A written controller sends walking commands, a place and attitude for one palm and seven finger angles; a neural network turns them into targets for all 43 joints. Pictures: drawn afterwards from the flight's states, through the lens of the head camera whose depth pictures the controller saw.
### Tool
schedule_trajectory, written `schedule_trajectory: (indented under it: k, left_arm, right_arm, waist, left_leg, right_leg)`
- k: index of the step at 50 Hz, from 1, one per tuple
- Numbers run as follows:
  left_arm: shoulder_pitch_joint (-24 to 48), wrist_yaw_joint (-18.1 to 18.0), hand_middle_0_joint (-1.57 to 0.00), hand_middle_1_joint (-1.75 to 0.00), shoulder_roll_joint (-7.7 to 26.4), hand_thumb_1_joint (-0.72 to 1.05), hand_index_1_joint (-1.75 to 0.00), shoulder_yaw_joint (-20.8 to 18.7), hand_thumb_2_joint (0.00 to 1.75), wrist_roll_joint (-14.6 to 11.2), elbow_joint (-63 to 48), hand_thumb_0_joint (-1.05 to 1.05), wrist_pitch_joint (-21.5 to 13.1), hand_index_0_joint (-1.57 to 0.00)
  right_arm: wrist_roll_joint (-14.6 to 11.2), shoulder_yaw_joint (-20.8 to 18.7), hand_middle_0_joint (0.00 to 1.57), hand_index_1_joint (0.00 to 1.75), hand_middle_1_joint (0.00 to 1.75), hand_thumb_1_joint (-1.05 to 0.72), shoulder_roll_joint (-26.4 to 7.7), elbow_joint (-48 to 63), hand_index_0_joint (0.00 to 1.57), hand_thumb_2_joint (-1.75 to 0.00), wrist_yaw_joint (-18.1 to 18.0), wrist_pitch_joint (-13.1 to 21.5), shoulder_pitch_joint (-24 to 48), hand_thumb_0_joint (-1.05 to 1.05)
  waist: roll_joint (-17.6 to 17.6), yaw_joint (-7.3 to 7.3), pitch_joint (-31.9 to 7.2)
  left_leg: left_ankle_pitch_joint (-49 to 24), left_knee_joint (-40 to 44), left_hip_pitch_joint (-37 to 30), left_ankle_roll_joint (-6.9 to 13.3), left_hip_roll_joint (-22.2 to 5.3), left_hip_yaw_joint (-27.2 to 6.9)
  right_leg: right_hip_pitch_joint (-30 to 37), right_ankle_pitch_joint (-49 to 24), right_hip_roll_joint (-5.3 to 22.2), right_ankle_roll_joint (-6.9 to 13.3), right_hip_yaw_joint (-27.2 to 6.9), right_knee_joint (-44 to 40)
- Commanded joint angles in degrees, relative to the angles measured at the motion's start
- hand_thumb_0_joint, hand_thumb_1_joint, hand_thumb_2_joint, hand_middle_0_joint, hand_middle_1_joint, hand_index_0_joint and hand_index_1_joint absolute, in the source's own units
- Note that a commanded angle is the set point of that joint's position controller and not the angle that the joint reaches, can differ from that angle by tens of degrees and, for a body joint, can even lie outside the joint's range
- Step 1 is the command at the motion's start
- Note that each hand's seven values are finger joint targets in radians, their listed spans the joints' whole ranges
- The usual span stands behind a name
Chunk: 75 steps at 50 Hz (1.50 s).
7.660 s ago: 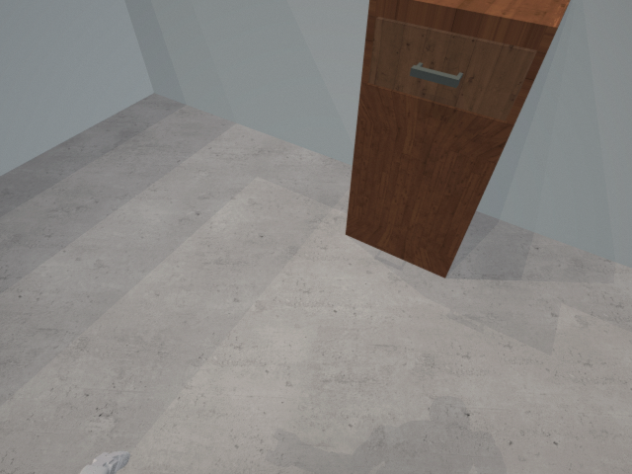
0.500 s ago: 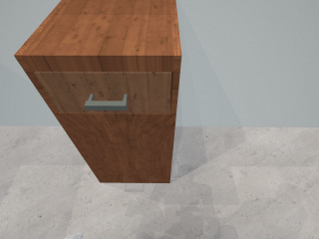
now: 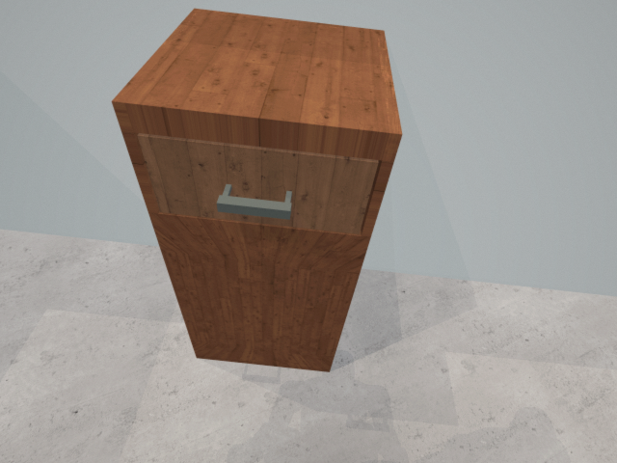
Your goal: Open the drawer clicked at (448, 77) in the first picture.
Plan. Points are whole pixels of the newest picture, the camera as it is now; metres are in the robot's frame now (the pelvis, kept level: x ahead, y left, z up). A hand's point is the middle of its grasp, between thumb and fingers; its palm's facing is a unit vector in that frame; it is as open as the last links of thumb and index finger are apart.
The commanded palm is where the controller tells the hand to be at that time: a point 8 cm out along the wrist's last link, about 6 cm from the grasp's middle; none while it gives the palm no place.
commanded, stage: come to a stop and stand still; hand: left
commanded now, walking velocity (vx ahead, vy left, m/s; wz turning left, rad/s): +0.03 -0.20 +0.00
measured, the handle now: (256, 199) +0.54 +0.13 +0.01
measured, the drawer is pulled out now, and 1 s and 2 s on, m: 0.00 0.00 0.00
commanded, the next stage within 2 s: look again from close up in 0.22 s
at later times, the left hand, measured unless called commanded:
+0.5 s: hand out of the picture +0.04 +0.15 -0.18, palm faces -0.01 -0.97 -0.23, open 7.2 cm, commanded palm none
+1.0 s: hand out of the picture +0.03 +0.17 -0.13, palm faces +0.00 -0.91 -0.42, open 7.3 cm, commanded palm +0.09 +0.18 -0.05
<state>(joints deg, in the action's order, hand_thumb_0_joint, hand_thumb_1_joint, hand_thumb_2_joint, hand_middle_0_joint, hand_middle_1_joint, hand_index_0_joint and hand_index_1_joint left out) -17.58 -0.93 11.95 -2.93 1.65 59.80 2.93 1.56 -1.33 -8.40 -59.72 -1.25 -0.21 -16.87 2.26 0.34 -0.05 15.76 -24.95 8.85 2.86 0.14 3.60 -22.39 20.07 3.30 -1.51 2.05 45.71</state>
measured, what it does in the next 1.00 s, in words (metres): steps on the spot: right foot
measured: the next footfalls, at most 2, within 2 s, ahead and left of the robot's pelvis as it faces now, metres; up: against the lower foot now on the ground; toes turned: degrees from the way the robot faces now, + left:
right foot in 0.30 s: +0.05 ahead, -0.13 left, +0.00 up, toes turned +1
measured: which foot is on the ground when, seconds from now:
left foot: down 0.00-1.00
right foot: up 0.00-0.28, down 0.30-1.00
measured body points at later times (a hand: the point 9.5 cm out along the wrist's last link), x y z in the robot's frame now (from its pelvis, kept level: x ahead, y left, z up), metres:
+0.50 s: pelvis +0.00 -0.03 -0.01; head +0.00 -0.03 +0.44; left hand +0.05 +0.20 -0.16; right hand -0.02 -0.24 -0.17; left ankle -0.02 +0.08 -0.74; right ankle +0.01 -0.13 -0.74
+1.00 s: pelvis -0.03 -0.03 -0.01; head -0.03 -0.04 +0.44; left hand +0.03 +0.21 -0.10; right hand +0.00 -0.26 -0.16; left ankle -0.02 +0.08 -0.74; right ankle +0.01 -0.13 -0.74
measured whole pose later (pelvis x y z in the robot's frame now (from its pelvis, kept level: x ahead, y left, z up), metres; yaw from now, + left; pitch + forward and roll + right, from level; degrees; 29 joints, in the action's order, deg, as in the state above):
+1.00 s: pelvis -0.03 -0.03 -0.01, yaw -1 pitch -3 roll +1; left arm -30.7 -10.1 12.8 4.6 5.0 23.4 5.0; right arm -3.5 1.0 -10.1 -53.6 -5.4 10.7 -22.0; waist -1.2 1.5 1.6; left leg 15.7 -28.9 10.7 0.4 -0.4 4.5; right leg -15.3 13.0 1.5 1.4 3.3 31.0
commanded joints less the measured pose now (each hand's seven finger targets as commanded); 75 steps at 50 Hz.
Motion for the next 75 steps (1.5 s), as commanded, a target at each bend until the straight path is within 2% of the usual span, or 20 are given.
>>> schedule_trajectory:
  k: [1, 5, 11, 15, 17, 19, 23, 32, 43, 44, 45, 46, 48, 49, 54, 56, 60, 66, 72, 75]
  left_arm:
    - [0.9, 0.9, -0.2, -0.3, 0.3, 0.9, -0.3, 0.5, 0.9, 0.0, -2.3, 0.0, -2.2, -0.2]
    - [1.6, 0.6, -0.2, -0.3, -0.1, 0.9, -0.3, 0.7, 0.9, -0.3, -2.1, 0.0, -1.6, -0.2]
    - [1.1, 0.0, -0.2, -0.3, -1.4, 0.9, -0.3, 0.6, 0.9, -0.9, -1.1, 0.0, -1.6, -0.2]
    - [-4.0, -1.1, -0.2, -0.3, 1.1, 0.9, -0.3, 0.8, 0.9, -1.0, 2.1, 0.0, -3.2, -0.2]
    - [-3.9, -3.0, -0.2, -0.3, 4.9, 0.9, -0.3, 1.8, 0.9, -0.3, 2.4, 0.0, -4.0, -0.2]
    - [-3.1, -2.4, -0.2, -0.3, 2.3, 0.9, -0.3, 2.3, 0.9, -1.3, 2.1, 0.0, -5.0, -0.2]
    - [-0.2, -1.7, -0.2, -0.3, 2.1, 0.9, -0.3, 2.6, 0.9, -1.2, 0.9, 0.0, -4.4, -0.2]
    - [-0.5, -1.2, -0.2, -0.3, 2.4, 0.9, -0.3, 2.6, 0.9, -1.0, 0.1, 0.0, -4.3, -0.2]
    - [-3.1, -1.0, -0.2, -0.3, 1.7, 0.9, -0.3, 2.5, 0.9, -1.1, 0.5, 0.0, -4.5, -0.2]
    - [-7.5, -3.2, -0.2, -0.3, 3.4, 0.9, -0.3, 2.5, 0.9, -0.3, 2.7, 0.0, -5.7, -0.2]
    - [36.4, -2.9, -0.2, -0.32, 17.4, 0.88, -0.32, 6.4, 0.89, 3.5, -84.7, 0.0, -16.3, -0.2]
    - [13.2, -8.5, -0.2, -0.33, 16.5, 0.85, -0.33, 2.7, 0.88, 5.3, -69.5, 0.0, -10.9, -0.2]
    - [-7.5, -12.5, -0.21, -0.36, -0.1, 0.81, -0.36, 9.4, 0.86, 4.2, -54.4, 0.0, -0.7, -0.21]
    - [1.7, -12.7, -0.21, -0.37, 0.4, 0.78, -0.37, 12.0, 0.85, 5.1, -68.4, 0.0, -0.8, -0.21]
    - [-1.6, -18.3, -0.22, -0.45, 3.6, 0.67, -0.45, 14.9, 0.8, 30.7, -63.5, 0.0, -1.3, -0.22]
    - [-13.5, -20.4, -0.22, -0.48, 3.7, 0.62, -0.48, 12.2, 0.78, 39.6, -56.6, 0.0, -1.3, -0.22]
    - [-21.5, -21.5, -0.23, -0.54, 7.4, 0.53, -0.54, 6.5, 0.74, 51.7, -59.5, 0.0, -3.9, -0.23]
    - [-5.8, -26.1, -0.24, -0.63, 13.2, 0.39, -0.63, 2.9, 0.68, 60.2, -75.6, 0.0, -4.7, -0.24]
    - [11.9, -28.5, -0.25, -0.72, 14.8, 0.25, -0.72, 4.7, 0.62, 60.2, -85.1, 0.0, -7.6, -0.25]
    - [11.2, -26.5, -0.25, -0.76, 13.5, 0.18, -0.76, 6.5, 0.59, 58.8, -81.1, 0.0, -8.6, -0.25]
  right_arm:
    - [-0.2, -0.9, 0.2, 0.3, 0.3, -0.9, -8.2, -0.1, 0.2, -0.9, -1.6, 1.8, -4.4, 0.0]
    - [-0.2, -0.8, 0.2, 0.3, 0.3, -0.9, -7.6, -2.8, 0.2, -0.9, -2.6, 1.7, -8.3, 0.0]
    - [-0.2, -1.1, 0.2, 0.3, 0.3, -0.9, -6.8, -4.6, 0.2, -0.9, -2.6, 1.2, -6.5, 0.0]
    - [-1.2, -0.1, 0.2, 0.3, 0.3, -0.9, -2.1, -5.4, 0.2, -0.9, -1.9, 1.4, -6.5, 0.0]
    - [-1.7, 0.4, 0.2, 0.3, 0.3, -0.9, -3.7, 1.3, 0.2, -0.9, -1.0, 2.4, -0.6, 0.0]
    - [-1.0, 0.6, 0.2, 0.3, 0.3, -0.9, -3.3, -1.2, 0.2, -0.9, -0.8, 1.9, -6.5, 0.0]
    - [-0.6, 1.1, 0.2, 0.3, 0.3, -0.9, -3.5, -1.2, 0.2, -0.9, -0.6, 1.1, -5.6, 0.0]
    - [-0.6, 1.5, 0.2, 0.3, 0.3, -0.9, -4.4, -0.4, 0.2, -0.9, 0.0, 0.6, -5.1, 0.0]
    - [-0.7, 1.9, 0.2, 0.3, 0.3, -0.9, -4.4, -1.5, 0.2, -0.9, -0.1, 1.0, -5.8, 0.0]
    - [-0.8, 1.3, 0.2, 0.3, 0.3, -0.9, -6.7, 1.4, 0.2, -0.9, 0.3, 1.8, 1.5, 0.0]
    - [-4.4, 1.8, 0.2, 0.3, 0.3, -0.9, -15.0, 22.8, 0.2, -0.9, -3.2, 10.5, 3.4, 0.0]
    - [-4.4, 2.1, 0.2, 0.3, 0.3, -0.9, -10.8, 19.0, 0.2, -0.9, -5.7, 16.2, 9.3, 0.0]
    - [-6.6, 0.7, 0.2, 0.3, 0.3, -0.9, -7.0, 15.9, 0.2, -0.9, -5.6, 18.3, 5.5, 0.0]
    - [-7.2, 0.8, 0.2, 0.3, 0.3, -0.9, -8.7, 21.3, 0.2, -0.9, -5.5, 19.3, 6.9, 0.0]
    - [-1.3, -0.9, 0.2, 0.3, 0.3, -0.9, -13.2, 28.2, 0.2, -0.9, -3.8, 19.5, 8.2, 0.0]
    - [0.8, -2.3, 0.2, 0.3, 0.3, -0.9, -13.4, 32.4, 0.2, -0.9, -1.8, 15.3, 11.1, 0.0]
    - [1.0, -1.8, 0.2, 0.3, 0.3, -0.9, -11.9, 37.4, 0.2, -0.9, 2.2, 4.3, 16.2, 0.0]
    - [1.8, -1.8, 0.2, 0.3, 0.3, -0.9, -9.8, 40.7, 0.2, -0.9, 3.3, -2.6, 18.6, 0.0]
    - [3.8, -1.9, 0.2, 0.3, 0.3, -0.9, -10.0, 38.4, 0.2, -0.9, 2.6, -1.7, 18.2, 0.0]
    - [3.9, -1.5, 0.2, 0.3, 0.3, -0.9, -10.4, 37.7, 0.2, -0.9, 2.6, -1.3, 18.8, 0.0]
  waist:
    - [-7.0, -1.54, 4.2]
    - [-8.0, -2.47, 3.4]
    - [-9.8, -1.35, 2.8]
    - [0.2, -0.06, -0.6]
    - [-1.9, -0.89, 2.2]
    - [5.9, -1.67, -7.5]
    - [-4.6, -1.64, 1.8]
    - [0.2, -1.57, 8.6]
    - [-1.1, -1.11, 5.8]
    - [0.5, 2.27, 9.6]
    - [-19.4, -4.09, -21.1]
    - [-24.1, 1.02, -15.1]
    - [-13.0, -0.62, -4.7]
    - [-10.4, -0.94, -0.7]
    - [9.5, -2.21, 3.7]
    - [13.5, 1.39, 4.7]
    - [13.4, 7.91, -3.7]
    - [-7.2, 7.84, -14.0]
    - [-7.1, 0.66, -16.6]
    - [-4.9, 0.38, -13.0]
  left_leg:
    - [-15.4, 13.3, -5.4, 4.5, -14.5, -12.3]
    - [-33.4, 9.2, -8.1, 5.5, -16.3, -10.4]
    - [-33.7, 5.5, -1.7, 5.1, -15.1, -9.9]
    - [-9.6, 0.2, 8.1, -1.6, -6.8, -3.9]
    - [-15.2, -5.6, 6.3, -3.1, -4.5, -1.6]
    - [-9.4, -3.9, 2.5, -1.3, -5.4, -3.2]
    - [-7.1, -0.8, 4.5, -1.1, -5.5, -3.9]
    - [0.3, 2.7, 5.7, -1.0, -4.5, -4.5]
    - [0.1, 3.8, 5.3, -1.2, -4.2, -4.7]
    - [-1.2, -5.7, 9.5, -3.2, -5.2, -2.6]
    - [-6.6, 4.1, -7.1, -0.8, -0.4, -1.9]
    - [-4.6, 4.6, -3.6, -1.1, -1.0, -1.1]
    - [8.8, 5.9, 6.3, -2.2, -2.1, -3.0]
    - [10.8, 5.5, 8.8, -1.9, -1.4, -4.3]
    - [11.6, -5.0, 15.0, -1.2, 2.1, -5.4]
    - [10.9, -7.2, 17.4, -1.7, 3.4, -4.2]
    - [1.8, -7.8, 22.3, -2.4, 3.7, -1.9]
    - [-4.0, -11.5, 15.5, -2.0, 2.8, -1.7]
    - [-3.9, -19.8, 7.2, -1.1, 2.7, -5.7]
    - [-1.6, -18.7, 9.5, -0.8, 2.6, -5.7]
  right_leg:
    - [-7.2, -1.5, 0.1, -0.6, -0.9, 3.4]
    - [-5.4, 0.7, 0.2, -1.0, -0.9, 0.7]
    - [6.4, -1.2, -0.6, 0.1, 0.3, -13.0]
    - [22.1, -27.3, 6.7, 3.1, -6.5, -23.0]
    - [15.2, -48.9, 7.5, 3.1, -3.3, -18.3]
    - [19.6, -42.2, 5.9, 4.5, -3.5, -16.6]
    - [12.4, -21.5, 3.9, 5.0, -4.0, -19.9]
    - [6.6, -1.6, 3.0, 4.5, -5.8, -27.2]
    - [9.0, -1.2, 3.3, 4.1, -5.6, -28.6]
    - [7.6, -27.1, 6.2, 2.9, -8.1, -25.0]
    - [15.1, -14.7, -0.4, 3.9, -9.3, -20.0]
    - [12.3, -6.8, -2.1, 5.3, -2.6, -16.2]
    - [6.4, -0.7, -2.6, 3.5, 1.4, -16.7]
    - [4.9, 0.8, -2.5, 3.0, 1.2, -17.0]
    - [-9.2, 16.6, -3.5, 3.3, -3.5, -17.7]
    - [-8.9, 21.9, -3.4, 3.8, -6.3, -20.0]
    - [0.6, 4.4, -3.4, 5.6, -9.2, -14.0]
    - [-2.0, -5.5, -5.1, 7.1, -10.3, -7.6]
    - [-15.2, 0.0, -4.5, 6.1, -11.8, -8.0]
    - [-14.3, 0.2, -4.6, 5.6, -9.3, -8.6]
